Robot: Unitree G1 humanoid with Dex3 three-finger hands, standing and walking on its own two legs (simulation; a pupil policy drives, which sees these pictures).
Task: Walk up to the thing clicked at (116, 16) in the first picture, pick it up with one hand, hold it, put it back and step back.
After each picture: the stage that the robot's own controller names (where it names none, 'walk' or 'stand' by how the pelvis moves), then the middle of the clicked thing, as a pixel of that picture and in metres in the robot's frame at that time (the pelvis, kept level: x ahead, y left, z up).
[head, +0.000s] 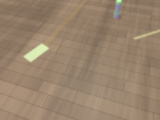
stand; (117, 9) +2.00 -0.49 -0.66
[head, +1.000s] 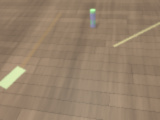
walk; (92, 18) +1.90 -0.03 -0.63
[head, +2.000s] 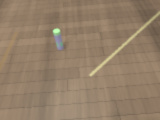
walk; (58, 39) +1.30 +0.29 -0.65
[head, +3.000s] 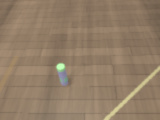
walk; (62, 75) +0.86 +0.26 -0.65
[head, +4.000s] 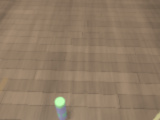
walk; (61, 109) +0.55 +0.18 -0.63
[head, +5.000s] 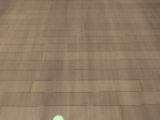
stand; out of the picture +0.41 +0.18 -0.64
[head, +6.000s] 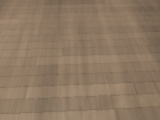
stand; out of the picture +0.39 +0.20 -0.66
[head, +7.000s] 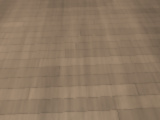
stand; out of the picture +0.40 +0.20 -0.66
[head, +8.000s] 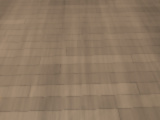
stand; out of the picture +0.40 +0.19 -0.66
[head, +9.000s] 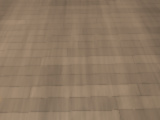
stand; out of the picture +0.40 +0.19 -0.66
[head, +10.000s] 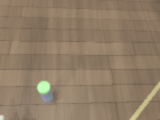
go down; (46, 92) +0.45 +0.18 -0.52
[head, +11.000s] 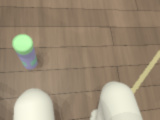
go down; (27, 54) +0.49 +0.21 -0.27
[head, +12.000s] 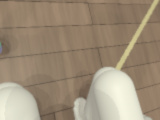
close in; out of the picture +0.48 +0.24 -0.19
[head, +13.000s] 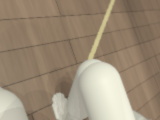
close; out of the picture +0.47 +0.28 -0.16
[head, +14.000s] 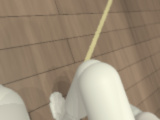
lift; out of the picture +0.44 +0.27 -0.17
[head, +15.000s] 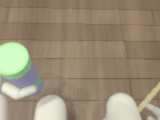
lift; (24, 75) +0.34 +0.19 +0.00
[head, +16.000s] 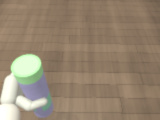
hold; (36, 90) +0.31 +0.16 +0.05
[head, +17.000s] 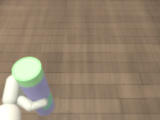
hold; (37, 91) +0.31 +0.16 +0.04
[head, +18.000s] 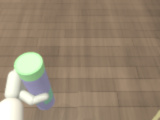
crouch; (38, 85) +0.33 +0.15 +0.02
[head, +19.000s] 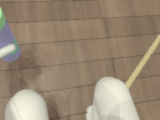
crouch; (0, 37) +0.48 +0.20 -0.05
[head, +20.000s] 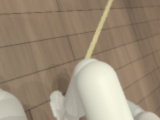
lower; out of the picture +0.45 +0.28 -0.17
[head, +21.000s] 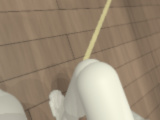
lower; out of the picture +0.46 +0.29 -0.17
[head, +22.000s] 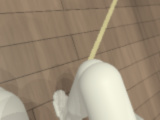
lower; out of the picture +0.45 +0.28 -0.17
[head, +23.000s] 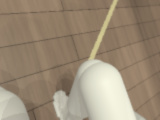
lower; out of the picture +0.45 +0.28 -0.17
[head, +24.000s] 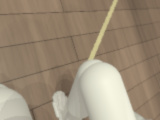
loosen; out of the picture +0.45 +0.26 -0.17
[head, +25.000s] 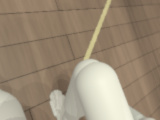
rise; out of the picture +0.44 +0.26 -0.17
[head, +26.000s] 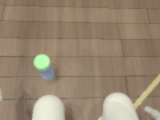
walk; (45, 69) +0.47 +0.18 -0.36
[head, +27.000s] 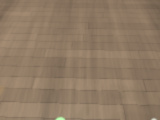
stand; out of the picture +0.40 +0.15 -0.60
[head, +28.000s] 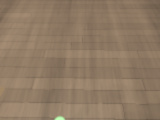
stand; out of the picture +0.41 +0.16 -0.60
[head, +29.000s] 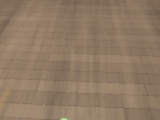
stand; out of the picture +0.41 +0.15 -0.64
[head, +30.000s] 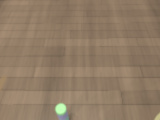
walk; (62, 114) +0.44 +0.16 -0.64
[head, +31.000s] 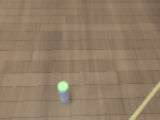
walk; (63, 93) +0.55 +0.13 -0.63
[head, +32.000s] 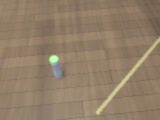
walk; (56, 67) +0.79 +0.25 -0.62
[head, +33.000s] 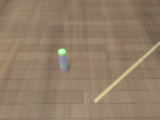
stand; (62, 60) +1.05 +0.20 -0.64
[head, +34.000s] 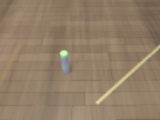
stand; (65, 62) +1.04 +0.19 -0.66
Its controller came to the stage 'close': yes
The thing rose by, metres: 0.70
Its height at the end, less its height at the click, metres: +0.00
